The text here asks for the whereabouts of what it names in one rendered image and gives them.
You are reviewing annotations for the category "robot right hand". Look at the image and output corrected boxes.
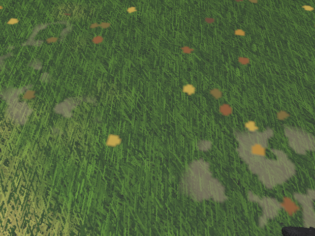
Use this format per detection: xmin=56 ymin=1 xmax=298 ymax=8
xmin=282 ymin=226 xmax=315 ymax=236

